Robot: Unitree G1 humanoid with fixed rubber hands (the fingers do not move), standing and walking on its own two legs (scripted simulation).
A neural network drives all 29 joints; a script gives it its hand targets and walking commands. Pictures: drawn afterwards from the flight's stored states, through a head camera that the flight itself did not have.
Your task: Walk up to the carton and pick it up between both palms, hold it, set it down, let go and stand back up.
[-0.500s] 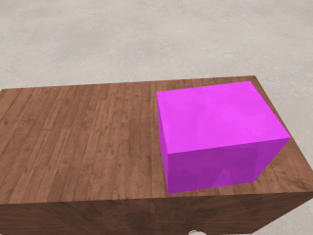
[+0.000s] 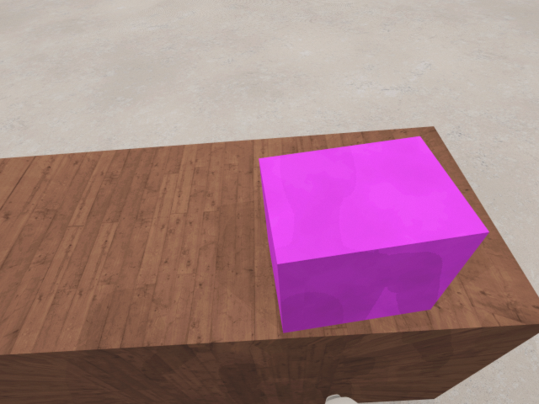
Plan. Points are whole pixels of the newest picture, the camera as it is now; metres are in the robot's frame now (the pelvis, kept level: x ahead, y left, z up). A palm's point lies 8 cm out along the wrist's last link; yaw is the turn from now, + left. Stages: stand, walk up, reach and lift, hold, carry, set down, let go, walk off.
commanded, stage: walk up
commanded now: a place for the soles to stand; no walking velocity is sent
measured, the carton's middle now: (349, 238) +0.39 -0.12 +0.01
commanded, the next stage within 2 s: none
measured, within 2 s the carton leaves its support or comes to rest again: neither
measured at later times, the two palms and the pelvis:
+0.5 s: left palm out of the picture +0.07 +0.31 -0.10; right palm out of the picture +0.06 -0.29 -0.12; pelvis +0.00 +0.01 +0.00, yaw +0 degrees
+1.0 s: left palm out of the picture +0.08 +0.31 -0.10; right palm out of the picture +0.08 -0.30 -0.12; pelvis +0.00 +0.01 +0.00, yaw +0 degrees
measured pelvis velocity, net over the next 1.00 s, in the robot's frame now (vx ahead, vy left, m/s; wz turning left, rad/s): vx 0.00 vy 0.01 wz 0.00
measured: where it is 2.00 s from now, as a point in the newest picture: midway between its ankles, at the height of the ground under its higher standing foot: outside the picture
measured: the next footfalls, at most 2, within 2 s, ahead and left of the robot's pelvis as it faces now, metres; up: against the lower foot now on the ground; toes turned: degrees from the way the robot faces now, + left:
none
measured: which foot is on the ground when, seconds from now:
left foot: down 0.00-1.00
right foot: down 0.00-1.00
